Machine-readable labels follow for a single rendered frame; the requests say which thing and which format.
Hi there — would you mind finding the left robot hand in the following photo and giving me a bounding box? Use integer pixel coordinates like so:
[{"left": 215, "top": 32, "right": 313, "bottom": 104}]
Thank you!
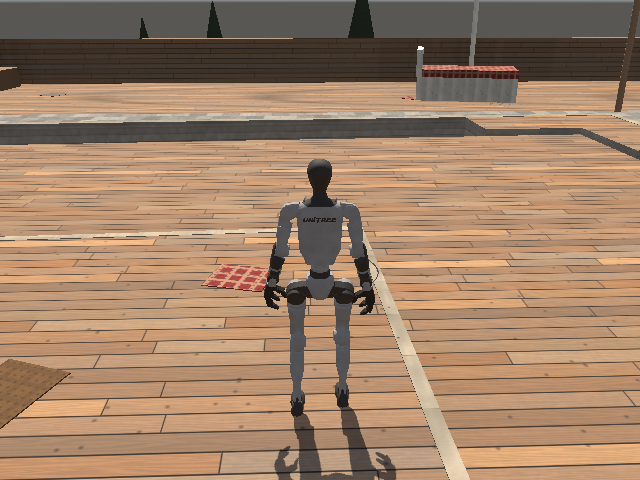
[{"left": 264, "top": 284, "right": 287, "bottom": 310}]

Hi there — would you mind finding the right robot hand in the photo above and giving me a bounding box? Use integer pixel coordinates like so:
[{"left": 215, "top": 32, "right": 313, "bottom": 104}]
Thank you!
[{"left": 352, "top": 288, "right": 375, "bottom": 315}]

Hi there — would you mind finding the right robot shin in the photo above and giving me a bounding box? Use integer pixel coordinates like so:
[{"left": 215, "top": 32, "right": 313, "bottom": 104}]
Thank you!
[{"left": 336, "top": 329, "right": 350, "bottom": 394}]

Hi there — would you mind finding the robot left forearm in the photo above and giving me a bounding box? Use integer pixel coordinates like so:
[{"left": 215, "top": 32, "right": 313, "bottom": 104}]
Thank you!
[{"left": 266, "top": 242, "right": 285, "bottom": 287}]

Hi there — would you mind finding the left robot thigh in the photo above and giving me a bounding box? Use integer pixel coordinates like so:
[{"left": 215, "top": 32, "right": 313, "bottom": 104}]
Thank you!
[{"left": 286, "top": 279, "right": 306, "bottom": 352}]

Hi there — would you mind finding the robot right forearm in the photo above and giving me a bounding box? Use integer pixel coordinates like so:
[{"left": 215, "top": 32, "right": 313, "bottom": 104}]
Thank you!
[{"left": 354, "top": 243, "right": 373, "bottom": 291}]

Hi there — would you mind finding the right robot upper arm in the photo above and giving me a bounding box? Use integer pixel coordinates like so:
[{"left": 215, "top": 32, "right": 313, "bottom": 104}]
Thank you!
[{"left": 341, "top": 202, "right": 365, "bottom": 258}]

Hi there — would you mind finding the left robot upper arm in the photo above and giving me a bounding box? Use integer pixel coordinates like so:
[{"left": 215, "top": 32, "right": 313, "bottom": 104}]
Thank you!
[{"left": 274, "top": 202, "right": 299, "bottom": 257}]

